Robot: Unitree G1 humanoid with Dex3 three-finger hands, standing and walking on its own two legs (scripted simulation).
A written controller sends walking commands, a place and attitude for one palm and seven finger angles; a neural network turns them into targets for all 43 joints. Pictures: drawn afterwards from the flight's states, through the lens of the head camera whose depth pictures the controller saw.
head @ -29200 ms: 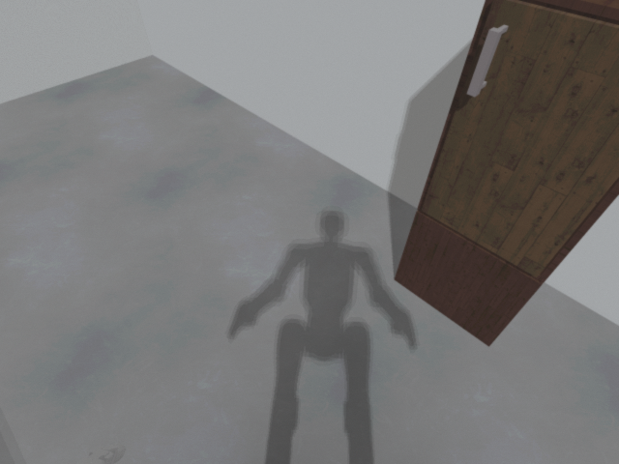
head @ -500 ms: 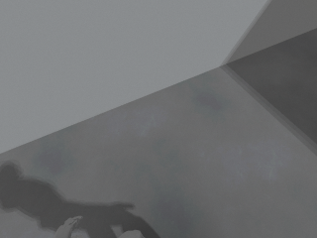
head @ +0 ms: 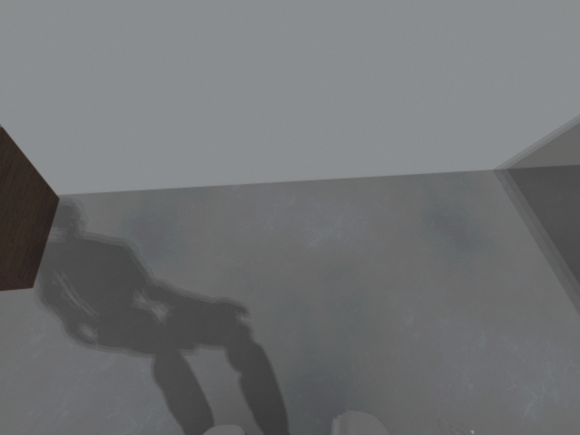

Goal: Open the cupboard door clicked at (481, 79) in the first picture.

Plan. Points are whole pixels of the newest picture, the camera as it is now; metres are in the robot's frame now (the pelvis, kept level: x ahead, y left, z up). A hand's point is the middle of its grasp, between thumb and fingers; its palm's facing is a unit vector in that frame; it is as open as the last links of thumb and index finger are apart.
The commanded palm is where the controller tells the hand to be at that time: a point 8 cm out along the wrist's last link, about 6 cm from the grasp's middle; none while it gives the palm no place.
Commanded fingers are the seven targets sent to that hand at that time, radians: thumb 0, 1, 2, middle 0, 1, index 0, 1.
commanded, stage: turn to face it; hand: left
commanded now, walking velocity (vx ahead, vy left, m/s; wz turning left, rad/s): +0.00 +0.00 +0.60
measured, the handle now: out of the picture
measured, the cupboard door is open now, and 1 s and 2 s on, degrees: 49 49 49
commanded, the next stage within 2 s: take the last steps up to it in 1.56 s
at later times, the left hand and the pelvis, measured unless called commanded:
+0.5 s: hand out of the picture +0.05 +0.14 -0.14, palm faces +0.31 -0.92 -0.25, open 7.4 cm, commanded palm none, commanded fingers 0.00 0.90 0.90 -0.20 -0.30 -0.20 -0.30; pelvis +0.03 -0.06 +0.01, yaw +19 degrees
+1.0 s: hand out of the picture +0.02 +0.20 -0.15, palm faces +0.57 -0.78 -0.27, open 7.4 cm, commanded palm none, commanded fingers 0.00 0.90 0.90 -0.20 -0.30 -0.20 -0.30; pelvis +0.05 -0.05 +0.00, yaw +35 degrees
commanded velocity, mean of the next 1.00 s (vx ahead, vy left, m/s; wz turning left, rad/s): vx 0.00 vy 0.00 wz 0.60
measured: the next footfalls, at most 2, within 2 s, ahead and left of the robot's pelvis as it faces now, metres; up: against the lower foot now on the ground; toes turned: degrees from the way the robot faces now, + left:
right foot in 0.24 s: +0.06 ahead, -0.16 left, +0.00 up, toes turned +6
left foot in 0.66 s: +0.03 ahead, +0.08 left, +0.00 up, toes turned +30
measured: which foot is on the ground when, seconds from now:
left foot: down 0.00-0.24, up 0.26-0.64, down 0.66-1.00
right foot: up 0.00-0.22, down 0.24-0.66, up 0.68-1.00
